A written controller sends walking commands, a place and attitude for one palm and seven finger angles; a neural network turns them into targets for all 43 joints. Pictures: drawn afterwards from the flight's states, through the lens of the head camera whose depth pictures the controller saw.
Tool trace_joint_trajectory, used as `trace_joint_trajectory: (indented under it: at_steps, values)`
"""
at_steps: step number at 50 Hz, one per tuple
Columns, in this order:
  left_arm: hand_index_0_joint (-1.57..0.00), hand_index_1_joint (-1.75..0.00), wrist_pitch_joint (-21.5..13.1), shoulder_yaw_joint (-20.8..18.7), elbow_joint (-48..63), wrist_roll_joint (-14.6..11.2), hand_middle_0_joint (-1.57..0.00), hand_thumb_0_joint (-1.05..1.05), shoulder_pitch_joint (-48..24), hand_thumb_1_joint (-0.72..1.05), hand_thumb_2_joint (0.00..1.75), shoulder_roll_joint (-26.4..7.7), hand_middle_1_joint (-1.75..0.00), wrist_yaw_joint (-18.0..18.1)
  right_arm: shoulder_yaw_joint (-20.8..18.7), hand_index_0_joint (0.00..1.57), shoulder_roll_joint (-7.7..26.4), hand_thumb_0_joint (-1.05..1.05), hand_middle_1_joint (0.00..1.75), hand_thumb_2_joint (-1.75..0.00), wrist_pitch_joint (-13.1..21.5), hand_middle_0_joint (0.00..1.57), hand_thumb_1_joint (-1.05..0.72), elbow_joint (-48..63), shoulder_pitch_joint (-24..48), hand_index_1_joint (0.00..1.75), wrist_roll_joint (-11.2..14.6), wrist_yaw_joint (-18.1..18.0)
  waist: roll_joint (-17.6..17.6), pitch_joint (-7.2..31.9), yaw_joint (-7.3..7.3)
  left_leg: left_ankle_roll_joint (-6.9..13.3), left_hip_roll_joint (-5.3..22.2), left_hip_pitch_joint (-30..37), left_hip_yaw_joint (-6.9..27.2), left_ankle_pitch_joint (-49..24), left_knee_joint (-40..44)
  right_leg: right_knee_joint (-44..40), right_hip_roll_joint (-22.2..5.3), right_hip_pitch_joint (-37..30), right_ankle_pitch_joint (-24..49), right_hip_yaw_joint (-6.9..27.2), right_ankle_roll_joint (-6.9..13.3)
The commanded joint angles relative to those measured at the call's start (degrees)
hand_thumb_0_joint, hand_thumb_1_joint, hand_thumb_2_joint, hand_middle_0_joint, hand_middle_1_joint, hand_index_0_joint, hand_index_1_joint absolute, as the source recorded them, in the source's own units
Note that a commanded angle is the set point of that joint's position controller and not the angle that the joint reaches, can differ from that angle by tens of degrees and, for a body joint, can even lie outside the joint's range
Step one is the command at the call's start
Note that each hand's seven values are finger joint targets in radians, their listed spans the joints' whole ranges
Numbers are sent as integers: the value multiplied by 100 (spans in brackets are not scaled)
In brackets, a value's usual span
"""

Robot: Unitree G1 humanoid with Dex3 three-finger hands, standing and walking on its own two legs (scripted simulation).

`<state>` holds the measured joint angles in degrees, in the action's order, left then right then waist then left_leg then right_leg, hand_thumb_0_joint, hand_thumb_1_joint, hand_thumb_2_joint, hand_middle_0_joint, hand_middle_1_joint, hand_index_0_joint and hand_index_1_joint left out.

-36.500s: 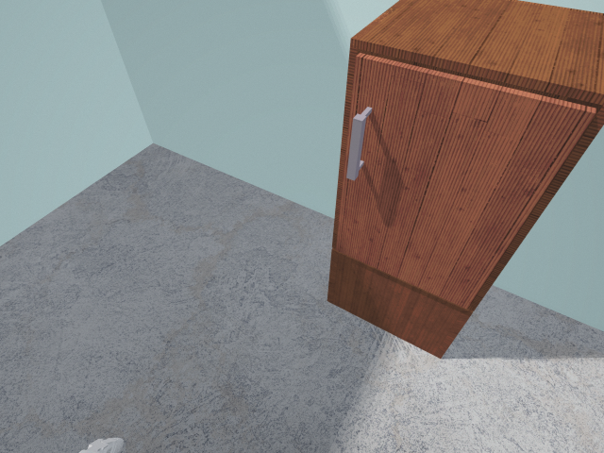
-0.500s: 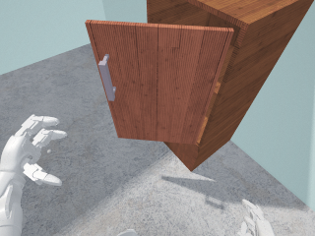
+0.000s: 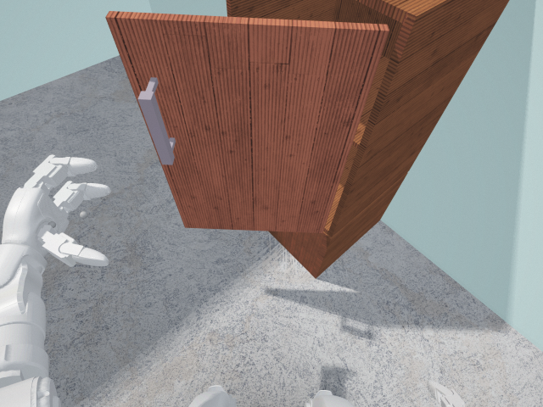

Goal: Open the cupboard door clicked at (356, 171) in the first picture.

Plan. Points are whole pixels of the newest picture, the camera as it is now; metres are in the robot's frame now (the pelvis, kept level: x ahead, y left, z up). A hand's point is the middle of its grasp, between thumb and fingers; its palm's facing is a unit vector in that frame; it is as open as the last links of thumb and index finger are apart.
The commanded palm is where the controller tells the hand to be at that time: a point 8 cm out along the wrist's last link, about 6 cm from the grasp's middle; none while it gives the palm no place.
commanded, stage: move the hooked fingers beside the handle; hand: left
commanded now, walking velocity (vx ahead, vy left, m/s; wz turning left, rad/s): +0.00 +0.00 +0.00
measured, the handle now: (160, 123) +0.57 +0.21 +0.05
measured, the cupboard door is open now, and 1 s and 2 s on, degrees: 47 47 47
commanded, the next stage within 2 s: slide the fingers in behind the handle in 1.84 s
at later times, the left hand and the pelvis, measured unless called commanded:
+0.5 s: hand (107, 175) +0.44 +0.26 +0.07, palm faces -0.03 -1.00 -0.01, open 13.9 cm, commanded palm +0.42 +0.31 +0.07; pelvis +0.00 +0.01 -0.01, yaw -1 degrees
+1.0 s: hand (120, 143) +0.50 +0.25 +0.07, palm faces -0.04 -1.00 -0.02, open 13.9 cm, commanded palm +0.50 +0.30 +0.06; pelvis +0.00 +0.01 -0.02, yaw -2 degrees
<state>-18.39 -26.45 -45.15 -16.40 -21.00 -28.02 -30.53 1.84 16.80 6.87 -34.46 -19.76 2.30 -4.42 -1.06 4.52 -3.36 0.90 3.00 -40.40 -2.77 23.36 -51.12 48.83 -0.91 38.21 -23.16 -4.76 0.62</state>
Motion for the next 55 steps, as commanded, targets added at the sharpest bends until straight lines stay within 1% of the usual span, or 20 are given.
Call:
trace_joint_trajectory:
  at_steps: [1,6,8,10,14,16,18,19,23,26,30,34,39,43,44,47,50,51,54,55]
  values:
    - [-30,-120,-512,-240,1089,-131,-30,0,-2243,-50,30,-1611,-120,-86,-401,20,902,0,30,-90,169,20,-90,518,-252,30,-18,-57,-418,2012,-40,80,-212,1336,357,-1730,533,-505,250,-632,1678,330,60]
    - [-30,-120,-472,-324,596,26,-30,0,-2540,-50,30,-1847,-120,-26,-394,20,937,0,30,-90,15,20,-90,459,-351,30,-31,-39,-416,2048,-34,84,-206,1197,369,-1739,497,-440,240,-550,1650,317,65]
    - [-30,-120,-471,-132,488,79,-30,0,-2821,-50,30,-1655,-120,36,-383,20,911,0,30,-90,-31,20,-90,456,-359,30,-37,-11,-572,1975,-86,67,-202,1263,394,-1685,495,-435,242,-358,1531,277,69]
    - [-30,-120,-527,-396,406,82,-30,0,-2861,-50,30,-1985,-120,91,-385,20,961,0,30,-90,-87,20,-90,460,-430,30,-62,-3,-399,2145,-23,71,-191,1194,409,-1826,434,-358,266,-501,1652,283,93]
    - [-30,-120,-542,-376,95,202,-30,0,-3008,-50,30,-1977,-120,157,-396,20,945,0,30,-90,-206,20,-90,449,-487,30,-64,35,-505,2128,-73,52,-161,1218,396,-1877,397,-347,268,-306,1627,271,66]
    - [-30,-120,-547,-267,-106,247,-30,0,-3324,-50,30,-1938,-120,155,-371,20,950,0,30,-90,-271,20,-90,448,-523,30,-68,46,-379,2044,-141,65,-154,1110,416,-1826,375,-307,291,-249,1610,258,63]
    - [-30,-120,-560,-158,-203,319,-30,0,-3607,-50,30,-1881,-120,187,-375,20,963,0,30,-90,-317,20,-90,421,-562,30,-80,60,-557,2078,-206,52,-149,1184,440,-1709,352,-297,278,-24,1424,240,64]
    - [-30,-120,-572,-260,-346,339,-30,0,-3652,-50,30,-2022,-120,222,-380,20,986,0,30,-90,-350,20,-90,394,-602,30,-84,56,-371,2040,-217,61,-135,1103,461,-1641,340,-301,286,-32,1373,235,63]
    - [-30,-120,-683,-147,-293,402,-30,0,-4099,-50,30,-1992,-120,240,-376,20,977,0,30,-90,-436,20,-90,351,-676,30,-106,70,-674,2398,-281,47,-126,1325,481,-1891,229,-222,293,82,1485,256,58]
    - [-30,-120,-653,-311,-699,452,-30,0,-4201,-50,30,-2246,-120,266,-354,20,1017,0,30,-90,-518,20,-90,294,-756,30,-115,62,-422,2283,-321,78,-126,1027,467,-1794,182,-209,313,41,1493,276,51]
    - [-30,-120,-682,-190,-606,560,-30,0,-4666,-50,30,-2286,-120,306,-348,20,1024,0,30,-90,-581,20,-90,282,-845,30,-142,65,-756,2431,-386,69,-117,1157,536,-1836,127,-133,317,265,1376,252,81]
    - [-30,-120,-649,-429,-949,575,-30,0,-4689,-50,30,-2563,-120,370,-356,20,1073,0,30,-90,-662,20,-90,210,-950,30,-149,77,-526,2522,-407,78,-102,1002,519,-1785,65,-156,329,195,1413,273,42]
    - [-30,-120,-584,-342,-1047,726,-30,0,-4974,-50,30,-2647,-120,372,-332,20,1077,0,30,-90,-772,20,-90,203,-1087,30,-182,103,-840,2556,-476,74,-94,1029,517,-1924,0,-119,346,347,1476,273,44]
    - [-30,-120,-527,-470,-1340,763,-30,0,-5239,-50,30,-2944,-120,369,-305,20,1119,0,30,-90,-848,20,-90,195,-1190,30,-181,93,-568,2476,-580,116,-94,627,482,-1781,-89,-99,368,240,1510,317,18]
    - [-30,-120,-495,-430,-1470,817,-30,0,-5260,-50,30,-2982,-120,373,-292,20,1128,0,30,-90,-860,20,-90,202,-1195,30,-171,88,-610,2345,-626,121,-94,558,482,-1682,-83,-124,366,331,1419,325,18]
    - [-30,-120,-574,-351,-1187,888,-30,0,-5667,-50,30,-3005,-120,389,-283,20,1129,0,30,-90,-891,20,-90,170,-1288,30,-225,98,-1105,2748,-644,70,-56,1060,575,-2039,-144,-30,382,581,1468,270,52]
    - [-30,-120,-510,-253,-1500,831,-30,0,-5679,-50,30,-2796,-120,384,-274,20,1138,0,30,-90,-924,20,-90,134,-1382,30,-234,114,-889,2642,-779,92,-33,1055,617,-2106,-208,-29,418,775,1451,223,51]
    - [-30,-120,-468,-345,-1593,847,-30,0,-5784,-50,30,-2979,-120,382,-264,20,1175,0,30,-90,-944,20,-90,123,-1398,30,-234,107,-781,2599,-799,89,-15,943,620,-2040,-204,-52,411,741,1439,235,25]
    - [-30,-120,-370,-524,-1632,977,-30,0,-5531,-50,30,-3274,-120,386,-261,20,1169,0,30,-90,-984,20,-90,204,-1467,30,-255,129,-896,2853,-660,104,-52,773,567,-2198,-251,22,401,459,1669,259,28]
    - [-30,-120,-408,-509,-1510,968,-30,0,-5398,-50,30,-3234,-120,368,-266,20,1156,0,30,-90,-1001,20,-90,249,-1504,30,-263,147,-1150,3007,-581,62,-44,1049,592,-2465,-245,79,420,520,1750,223,70]
